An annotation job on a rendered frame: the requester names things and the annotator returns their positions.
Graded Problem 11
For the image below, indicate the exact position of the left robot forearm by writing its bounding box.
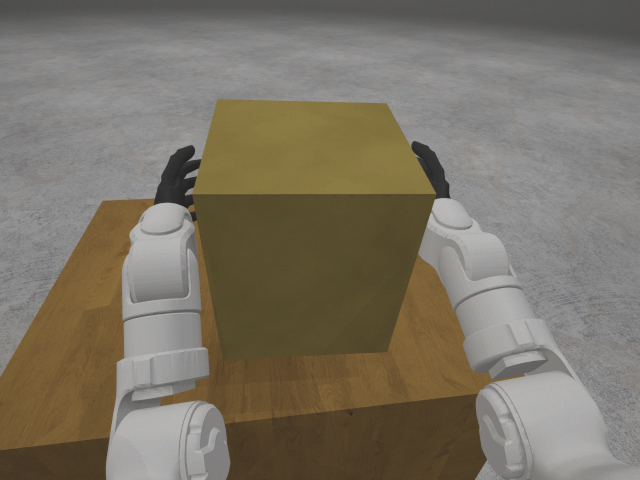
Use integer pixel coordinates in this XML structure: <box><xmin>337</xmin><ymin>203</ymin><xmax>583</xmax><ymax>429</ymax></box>
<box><xmin>106</xmin><ymin>203</ymin><xmax>210</xmax><ymax>480</ymax></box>

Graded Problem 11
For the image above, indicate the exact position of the robot left upper arm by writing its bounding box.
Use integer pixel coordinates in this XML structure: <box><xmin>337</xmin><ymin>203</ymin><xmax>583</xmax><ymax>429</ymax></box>
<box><xmin>107</xmin><ymin>400</ymin><xmax>230</xmax><ymax>480</ymax></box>

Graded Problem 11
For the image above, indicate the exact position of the right robot hand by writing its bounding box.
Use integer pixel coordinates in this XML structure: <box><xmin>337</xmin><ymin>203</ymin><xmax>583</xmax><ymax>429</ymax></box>
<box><xmin>411</xmin><ymin>141</ymin><xmax>451</xmax><ymax>199</ymax></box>

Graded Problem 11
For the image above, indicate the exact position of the robot right upper arm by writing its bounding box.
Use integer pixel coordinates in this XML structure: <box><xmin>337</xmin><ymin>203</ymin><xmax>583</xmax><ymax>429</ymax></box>
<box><xmin>476</xmin><ymin>370</ymin><xmax>640</xmax><ymax>480</ymax></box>

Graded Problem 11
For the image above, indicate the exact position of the left robot hand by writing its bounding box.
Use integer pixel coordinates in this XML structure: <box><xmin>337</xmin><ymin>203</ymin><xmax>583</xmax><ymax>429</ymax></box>
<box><xmin>153</xmin><ymin>145</ymin><xmax>201</xmax><ymax>222</ymax></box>

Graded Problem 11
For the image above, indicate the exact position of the right robot forearm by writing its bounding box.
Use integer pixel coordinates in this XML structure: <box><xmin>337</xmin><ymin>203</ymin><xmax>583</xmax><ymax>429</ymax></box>
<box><xmin>418</xmin><ymin>198</ymin><xmax>610</xmax><ymax>449</ymax></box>

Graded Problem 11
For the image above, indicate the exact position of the carton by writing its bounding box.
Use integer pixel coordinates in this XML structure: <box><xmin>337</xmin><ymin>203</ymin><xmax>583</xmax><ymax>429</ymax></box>
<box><xmin>192</xmin><ymin>99</ymin><xmax>436</xmax><ymax>360</ymax></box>

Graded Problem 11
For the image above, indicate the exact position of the pedestal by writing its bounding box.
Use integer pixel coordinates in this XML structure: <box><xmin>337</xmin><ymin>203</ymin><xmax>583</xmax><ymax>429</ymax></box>
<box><xmin>0</xmin><ymin>199</ymin><xmax>525</xmax><ymax>480</ymax></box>

